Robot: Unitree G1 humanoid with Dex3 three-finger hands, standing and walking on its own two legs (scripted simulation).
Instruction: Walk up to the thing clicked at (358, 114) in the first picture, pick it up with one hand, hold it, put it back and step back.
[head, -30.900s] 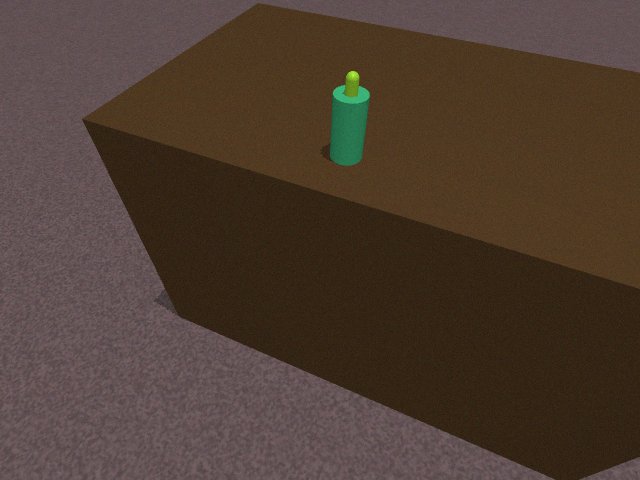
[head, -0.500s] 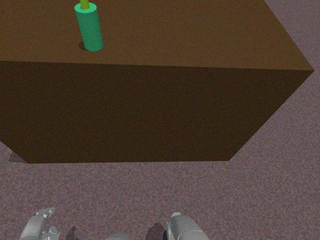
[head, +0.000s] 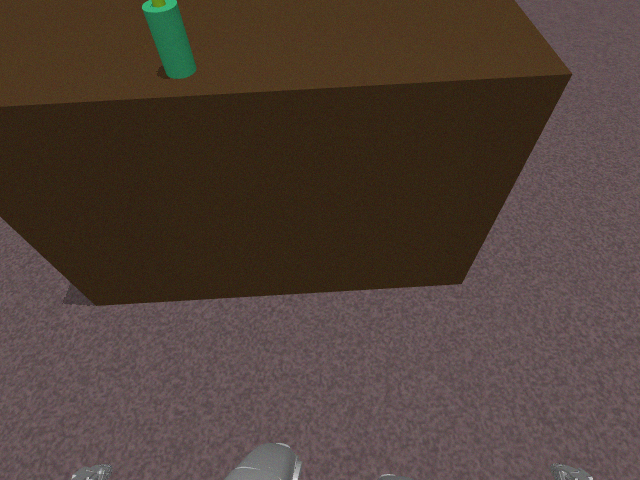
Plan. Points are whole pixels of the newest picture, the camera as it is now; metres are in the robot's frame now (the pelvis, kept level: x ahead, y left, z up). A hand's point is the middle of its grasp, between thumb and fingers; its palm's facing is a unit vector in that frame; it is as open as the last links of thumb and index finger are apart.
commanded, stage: step back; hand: left
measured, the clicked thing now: (167, 29) +0.82 +0.33 +0.12
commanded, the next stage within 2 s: stand in 1.64 s
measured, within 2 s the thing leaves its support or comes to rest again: neither
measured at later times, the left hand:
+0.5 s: hand out of the picture -0.10 +0.23 -0.16, palm faces +0.00 -0.92 -0.40, open 7.4 cm
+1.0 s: hand out of the picture -0.18 +0.25 -0.14, palm faces +0.07 -0.91 -0.40, open 7.4 cm
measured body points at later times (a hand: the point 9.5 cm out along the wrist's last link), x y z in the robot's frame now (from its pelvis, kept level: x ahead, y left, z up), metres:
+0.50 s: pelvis -0.18 -0.04 -0.01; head -0.12 -0.04 +0.43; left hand -0.10 +0.28 -0.13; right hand -0.03 -0.36 -0.11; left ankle -0.09 +0.10 -0.73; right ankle -0.21 -0.18 -0.73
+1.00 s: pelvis -0.23 -0.04 +0.00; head -0.22 -0.03 +0.45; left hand -0.19 +0.30 -0.11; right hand -0.16 -0.34 -0.12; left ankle -0.24 +0.09 -0.73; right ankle -0.20 -0.16 -0.70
